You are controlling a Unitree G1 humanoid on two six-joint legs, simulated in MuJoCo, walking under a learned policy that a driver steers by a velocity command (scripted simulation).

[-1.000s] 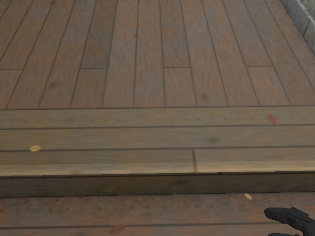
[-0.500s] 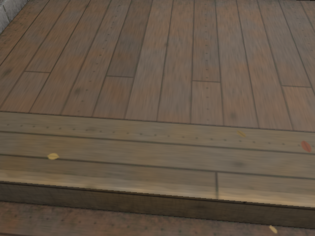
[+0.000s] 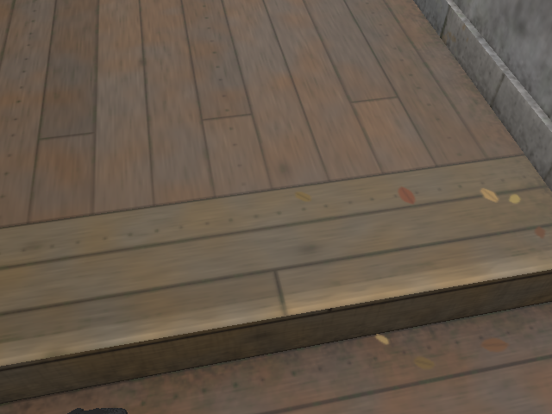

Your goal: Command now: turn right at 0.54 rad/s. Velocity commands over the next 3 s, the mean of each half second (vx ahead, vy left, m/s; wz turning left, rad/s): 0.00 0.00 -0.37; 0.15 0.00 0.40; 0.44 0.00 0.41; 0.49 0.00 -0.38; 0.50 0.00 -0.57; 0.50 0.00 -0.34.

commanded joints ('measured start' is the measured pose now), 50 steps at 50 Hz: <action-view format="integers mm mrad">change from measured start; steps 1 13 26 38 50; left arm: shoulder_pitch -76 -17 18 -15 350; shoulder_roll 25 99 28 -41 6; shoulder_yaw -13 9 -21 -6 -9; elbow -101 -159 -63 -50 169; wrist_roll -9 21 24 3 58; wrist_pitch -13 -40 -56 -71 -117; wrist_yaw -16 29 14 12 21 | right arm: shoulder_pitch -63 -119 -16 -22 -127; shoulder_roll -201 -106 -69 -148 21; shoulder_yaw -63 -31 -21 -57 15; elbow -79 -66 -3 -66 -88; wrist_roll -2 -4 45 33 64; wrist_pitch -17 -26 7 -21 -74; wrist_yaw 5 31 44 38 104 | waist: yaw -16 28 60 43 105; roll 215 -51 -211 185 -45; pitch -103 -89 -9 -98 91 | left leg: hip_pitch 120 -495 -33 107 -1047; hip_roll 236 -44 -41 76 -79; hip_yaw -148 -208 -84 -502 -243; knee -151 928 5 -166 1580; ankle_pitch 546 13 -47 170 71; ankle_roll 204 -110 -62 199 -2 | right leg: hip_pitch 75 352 307 203 611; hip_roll -32 -193 -173 64 -295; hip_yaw -58 443 264 -41 213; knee -257 -776 -782 -578 -927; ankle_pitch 9 292 178 -26 33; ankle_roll -15 -341 -319 -73 -291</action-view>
